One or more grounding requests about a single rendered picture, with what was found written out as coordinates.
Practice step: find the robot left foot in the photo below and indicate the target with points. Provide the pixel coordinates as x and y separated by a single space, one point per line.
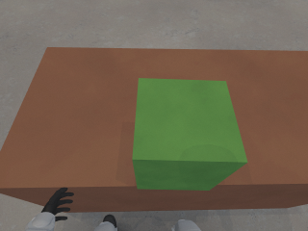
111 219

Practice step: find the robot left hand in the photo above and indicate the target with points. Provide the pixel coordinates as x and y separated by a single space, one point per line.
54 202

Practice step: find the right robot thigh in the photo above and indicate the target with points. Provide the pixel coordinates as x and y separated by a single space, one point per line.
185 225

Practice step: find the carton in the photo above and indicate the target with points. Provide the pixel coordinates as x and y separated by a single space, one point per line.
186 135

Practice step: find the pedestal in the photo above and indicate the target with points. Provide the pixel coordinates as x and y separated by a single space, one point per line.
75 129

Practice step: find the left robot forearm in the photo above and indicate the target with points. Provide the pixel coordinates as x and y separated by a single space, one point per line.
44 221

